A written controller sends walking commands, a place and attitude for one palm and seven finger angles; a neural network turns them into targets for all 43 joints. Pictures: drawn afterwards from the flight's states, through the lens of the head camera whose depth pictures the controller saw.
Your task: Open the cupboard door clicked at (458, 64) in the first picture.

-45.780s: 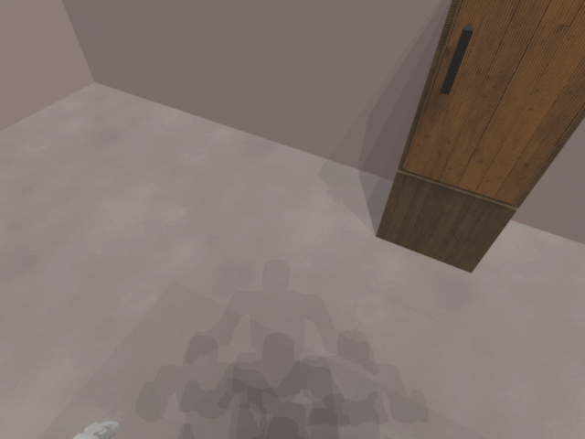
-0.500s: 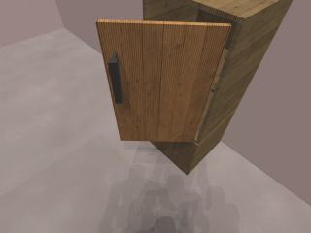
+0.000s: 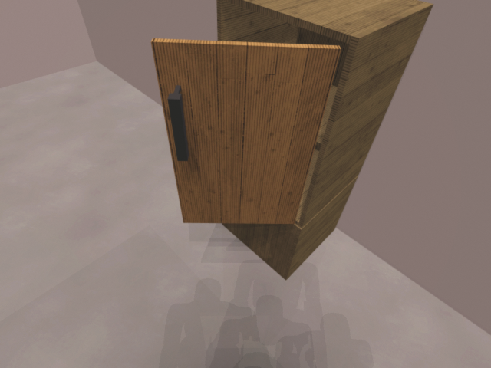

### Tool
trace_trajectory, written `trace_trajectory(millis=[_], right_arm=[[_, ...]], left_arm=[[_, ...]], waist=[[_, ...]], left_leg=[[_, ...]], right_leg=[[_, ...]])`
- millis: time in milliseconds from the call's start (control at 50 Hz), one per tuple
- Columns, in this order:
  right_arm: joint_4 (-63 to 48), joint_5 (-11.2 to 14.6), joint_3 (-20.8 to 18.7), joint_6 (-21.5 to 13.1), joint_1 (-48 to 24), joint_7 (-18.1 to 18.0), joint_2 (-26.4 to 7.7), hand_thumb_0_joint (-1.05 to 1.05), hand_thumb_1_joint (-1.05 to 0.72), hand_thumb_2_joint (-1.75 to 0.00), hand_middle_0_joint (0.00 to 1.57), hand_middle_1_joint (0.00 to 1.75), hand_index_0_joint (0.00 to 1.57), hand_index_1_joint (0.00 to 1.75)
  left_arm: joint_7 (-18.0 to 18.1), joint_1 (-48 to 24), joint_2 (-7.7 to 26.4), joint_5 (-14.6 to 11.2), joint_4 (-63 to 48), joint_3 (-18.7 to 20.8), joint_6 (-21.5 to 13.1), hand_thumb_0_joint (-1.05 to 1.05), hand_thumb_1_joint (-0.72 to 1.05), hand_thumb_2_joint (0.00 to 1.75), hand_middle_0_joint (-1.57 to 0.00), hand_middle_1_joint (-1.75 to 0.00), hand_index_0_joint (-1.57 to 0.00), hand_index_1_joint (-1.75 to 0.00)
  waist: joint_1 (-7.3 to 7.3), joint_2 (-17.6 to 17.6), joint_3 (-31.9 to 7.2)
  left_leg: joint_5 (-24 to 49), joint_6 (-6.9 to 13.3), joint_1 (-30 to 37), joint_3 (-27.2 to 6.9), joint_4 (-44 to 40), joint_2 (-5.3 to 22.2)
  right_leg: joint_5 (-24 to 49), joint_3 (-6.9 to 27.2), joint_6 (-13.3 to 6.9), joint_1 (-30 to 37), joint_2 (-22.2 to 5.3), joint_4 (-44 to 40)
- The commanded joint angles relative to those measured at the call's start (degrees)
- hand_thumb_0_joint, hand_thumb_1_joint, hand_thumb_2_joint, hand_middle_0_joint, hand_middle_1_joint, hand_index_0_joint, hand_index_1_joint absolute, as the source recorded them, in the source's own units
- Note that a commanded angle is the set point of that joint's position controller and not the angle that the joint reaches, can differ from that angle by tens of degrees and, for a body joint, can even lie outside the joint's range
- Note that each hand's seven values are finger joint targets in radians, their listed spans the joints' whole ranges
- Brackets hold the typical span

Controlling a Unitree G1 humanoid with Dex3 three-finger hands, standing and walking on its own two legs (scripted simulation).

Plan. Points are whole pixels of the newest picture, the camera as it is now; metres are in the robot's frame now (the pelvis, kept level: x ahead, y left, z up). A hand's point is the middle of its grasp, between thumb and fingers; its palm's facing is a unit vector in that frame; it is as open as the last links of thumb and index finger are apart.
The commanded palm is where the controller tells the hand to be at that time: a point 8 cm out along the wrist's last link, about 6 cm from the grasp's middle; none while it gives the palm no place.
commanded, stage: come to a stop and stand still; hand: left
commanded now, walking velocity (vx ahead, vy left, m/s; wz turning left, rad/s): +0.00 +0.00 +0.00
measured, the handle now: (180, 124) +0.61 +0.18 +0.07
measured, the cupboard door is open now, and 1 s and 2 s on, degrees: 46 46 46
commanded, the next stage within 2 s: look again from close up in 1.14 s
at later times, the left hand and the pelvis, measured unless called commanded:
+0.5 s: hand out of the picture -0.12 +0.18 -0.17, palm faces +0.05 -0.98 -0.17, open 7.3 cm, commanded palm none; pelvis -0.04 +0.02 +0.00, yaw -2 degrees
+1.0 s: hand out of the picture -0.05 +0.24 -0.17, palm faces -0.01 -0.98 -0.18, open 7.3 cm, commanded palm none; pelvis -0.06 +0.07 +0.01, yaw -3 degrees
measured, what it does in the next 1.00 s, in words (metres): steps on the spot: right foot, then left foot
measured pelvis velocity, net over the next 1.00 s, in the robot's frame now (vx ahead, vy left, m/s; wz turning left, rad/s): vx -0.06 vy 0.07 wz -0.04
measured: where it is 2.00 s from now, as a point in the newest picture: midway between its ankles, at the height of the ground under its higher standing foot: outside the picture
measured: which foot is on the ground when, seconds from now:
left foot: down 0.00-0.36, up 0.38-0.54, down 0.56-1.00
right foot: down 0.00-0.14, up 0.16-0.34, down 0.36-1.00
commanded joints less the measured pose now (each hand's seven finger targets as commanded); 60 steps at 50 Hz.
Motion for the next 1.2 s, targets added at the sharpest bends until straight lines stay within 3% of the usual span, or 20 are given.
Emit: trace_trajectory(millis=[0,40,120,160,200,280,300,320,340,360,380,400,440,480,520,560,580,600,880,1180], right_arm=[[-0.64,-0.22,-0.73,-0.52,6.99,-0.47,-2.04,0.00,-0.90,-0.90,0.20,0.30,0.20,0.30],[-0.70,-0.31,-0.37,-1.06,7.38,-0.64,-1.89,0.00,-0.90,-0.90,0.20,0.30,0.20,0.30],[-2.89,-0.69,-1.32,-1.60,1.31,-1.14,-7.01,0.00,-0.90,-0.90,0.20,0.30,0.20,0.30],[-4.21,-0.61,-1.72,-1.69,-2.17,-1.11,-8.60,0.00,-0.90,-0.90,0.20,0.30,0.20,0.30],[-4.96,-0.72,-1.95,-1.70,-3.45,-1.10,-8.73,0.00,-0.90,-0.90,0.20,0.30,0.20,0.30],[-3.71,-0.91,-2.70,-0.42,-1.26,-1.11,-7.72,0.00,-0.90,-0.90,0.20,0.30,0.20,0.30],[-3.38,-0.33,-2.58,-0.24,-0.16,-1.02,-5.75,0.00,-0.90,-0.90,0.20,0.30,0.20,0.30],[-3.35,0.15,-2.36,0.28,0.58,-1.17,-2.94,0.00,-0.90,-0.90,0.20,0.30,0.20,0.30],[-2.83,-0.27,-2.36,0.64,0.47,-0.92,-2.75,0.00,-0.90,-0.90,0.20,0.30,0.20,0.30],[-2.93,-0.46,-2.81,0.56,1.84,-0.41,-4.20,0.00,-0.90,-0.90,0.20,0.30,0.20,0.30],[-2.20,-0.39,-3.12,0.27,3.19,0.07,-4.90,0.00,-0.90,-0.90,0.20,0.30,0.20,0.30],[-2.52,-0.15,-2.99,0.03,2.58,0.19,-5.68,0.00,-0.90,-0.90,0.20,0.30,0.20,0.30],[-3.96,0.20,-1.72,-1.62,-1.17,0.11,-4.70,0.00,-0.90,-0.90,0.20,0.30,0.20,0.30],[-4.65,0.15,-0.77,-2.27,-3.14,-0.64,-2.83,0.00,-0.90,-0.90,0.20,0.30,0.20,0.30],[-3.40,0.40,0.07,-3.28,-1.25,-1.33,-3.18,0.00,-0.90,-0.90,0.20,0.30,0.20,0.30],[-2.77,0.17,0.08,-3.94,-1.36,-2.19,-6.76,0.00,-0.90,-0.90,0.20,0.30,0.20,0.30],[-2.58,0.01,0.23,-3.84,-1.48,-2.38,-7.09,0.00,-0.90,-0.90,0.20,0.30,0.20,0.30],[-2.21,0.18,0.49,-3.90,-1.95,-2.28,-6.99,0.00,-0.90,-0.90,0.20,0.30,0.20,0.30],[-1.71,-0.05,0.65,-3.24,-3.45,-1.14,-7.76,0.00,-0.90,-0.90,0.20,0.30,0.20,0.30],[-1.41,0.28,0.52,-3.54,-1.92,-1.07,-7.47,0.00,-0.90,-0.90,0.20,0.30,0.20,0.30]], left_arm=[[0.58,-3.36,5.59,0.21,-3.26,0.79,-0.50,0.00,0.90,0.90,-0.20,-0.30,-0.20,-0.30],[0.37,-2.43,4.93,0.25,-2.85,0.58,-0.42,0.00,0.90,0.90,-0.20,-0.30,-0.20,-0.30],[0.16,7.30,2.51,1.04,-0.18,1.33,1.30,0.00,0.90,0.90,-0.20,-0.30,-0.20,-0.30],[0.18,13.41,2.34,1.23,1.33,1.92,2.37,0.00,0.90,0.90,-0.20,-0.30,-0.20,-0.30],[0.19,15.91,1.95,0.86,1.62,2.06,2.41,0.00,0.90,0.90,-0.20,-0.30,-0.20,-0.30],[0.39,17.02,0.87,0.40,1.28,2.17,1.94,0.00,0.90,0.90,-0.20,-0.30,-0.20,-0.30],[0.59,16.07,2.50,0.79,0.97,2.22,1.37,0.00,0.90,0.90,-0.20,-0.30,-0.20,-0.30],[0.93,11.11,5.48,1.13,-0.33,2.67,1.15,0.00,0.90,0.90,-0.20,-0.30,-0.20,-0.30],[1.09,2.86,7.36,1.10,-2.76,2.62,1.17,0.00,0.90,0.90,-0.20,-0.30,-0.20,-0.30],[1.17,-4.79,9.26,1.31,-5.15,2.70,0.90,0.00,0.90,0.90,-0.20,-0.30,-0.20,-0.30],[1.16,-11.55,7.74,0.73,-6.67,2.07,-0.62,0.00,0.90,0.90,-0.20,-0.30,-0.20,-0.30],[1.10,-12.52,7.22,0.59,-7.07,1.84,-1.43,0.00,0.90,0.90,-0.20,-0.30,-0.20,-0.30],[0.30,-6.20,6.56,0.87,-4.59,0.81,-2.28,0.00,0.90,0.90,-0.20,-0.30,-0.20,-0.30],[0.04,-0.18,6.85,1.03,-1.75,0.56,-1.89,0.00,0.90,0.90,-0.20,-0.30,-0.20,-0.30],[-0.26,2.09,6.01,0.45,-0.31,0.29,-1.52,0.00,0.90,0.90,-0.20,-0.30,-0.20,-0.30],[-0.25,3.35,4.76,-0.10,-0.19,0.01,-1.30,0.00,0.90,0.90,-0.20,-0.30,-0.20,-0.30],[-0.21,2.61,4.90,-0.08,-0.09,0.04,-1.32,0.00,0.90,0.90,-0.20,-0.30,-0.20,-0.30],[-0.18,1.07,5.43,-0.22,0.13,-0.11,-0.95,0.00,0.90,0.90,-0.20,-0.30,-0.20,-0.30],[-0.54,-3.10,6.74,0.28,-0.49,-0.14,-0.37,0.00,0.90,0.90,-0.20,-0.30,-0.20,-0.30],[-0.29,-0.85,6.48,0.40,0.14,-0.27,-1.09,0.00,0.90,0.90,-0.20,-0.30,-0.20,-0.30]], waist=[[-2.75,-4.45,8.60],[-1.94,1.33,11.10],[3.65,12.84,11.25],[5.87,13.10,6.20],[6.39,8.29,2.13],[4.81,0.49,2.28],[3.67,-4.30,2.42],[1.39,-12.47,4.53],[-0.40,-12.18,8.94],[-3.12,-8.46,8.01],[-5.04,-6.37,7.85],[-4.86,-6.41,8.26],[-1.66,-2.40,11.42],[0.88,-2.81,9.31],[1.51,-0.72,4.99],[2.96,1.94,0.39],[2.77,0.22,-0.38],[2.49,3.09,-0.89],[2.24,1.41,5.19],[1.43,-0.30,3.63]], left_leg=[[-7.32,-1.60,12.81,-5.23,6.38,3.16],[-11.61,-1.05,8.18,-8.12,-0.46,4.54],[-37.90,1.30,-15.28,-21.21,-24.36,12.09],[-35.25,-0.14,-16.96,-21.03,-29.08,13.21],[-28.24,-0.74,-10.72,-17.85,-27.86,12.27],[-18.46,-4.39,-0.36,-10.21,-21.42,7.13],[-13.29,-5.43,0.76,-5.90,-13.76,3.37],[-8.48,-5.04,5.06,-2.20,1.56,-0.53],[-7.90,-3.68,7.54,-5.56,15.06,-0.33],[-9.34,-3.32,8.45,-8.65,26.40,0.09],[-8.43,-2.32,4.59,-8.48,28.52,1.42],[-7.11,-1.57,2.92,-8.03,27.49,2.15],[-9.24,-1.41,-1.73,-5.34,18.68,2.56],[-10.13,-1.66,0.02,-3.56,5.84,2.71],[8.87,-0.75,8.50,-6.85,-5.05,4.65],[20.38,0.77,12.84,-8.89,-2.77,8.99],[19.78,0.57,12.89,-8.73,-1.90,8.84],[20.16,0.64,12.62,-9.24,-3.24,8.21],[-5.83,0.19,6.26,-12.08,-13.54,6.94],[-1.64,0.35,10.01,-10.66,-12.28,6.41]], right_leg=[[-23.08,10.26,-5.20,-26.72,-8.79,-14.10],[-20.56,8.66,-4.11,-24.56,-6.19,-9.75],[-9.55,-0.65,-1.62,-1.63,1.19,10.04],[-11.75,-3.07,-1.78,3.42,2.50,21.65],[-12.96,-3.46,-2.16,2.81,2.38,21.92],[-9.92,-4.37,-2.91,3.71,2.15,-6.74],[-9.49,2.43,-4.36,2.21,-2.00,-13.78],[-16.41,12.22,-7.53,-8.49,-11.25,-19.43],[-22.72,16.60,-11.23,-21.56,-17.63,-24.21],[-18.64,17.78,-13.04,-26.49,-19.86,-24.35],[-15.33,13.39,-11.39,-24.29,-16.77,-22.21],[-11.32,11.30,-9.87,-22.09,-14.03,-20.81],[3.48,9.56,-9.62,-12.33,-12.50,-15.73],[17.00,9.05,-9.05,-4.29,-12.55,-9.25],[22.08,5.60,-4.28,-2.39,-8.58,-3.06],[15.83,4.52,-1.60,-1.70,-5.85,-4.25],[15.45,4.51,-1.58,-1.22,-5.68,-5.29],[14.60,3.95,-1.25,-0.04,-6.11,-4.58],[2.32,3.43,-0.34,-1.18,-5.73,-7.48],[3.68,4.23,-0.48,-3.30,-6.44,-8.38]])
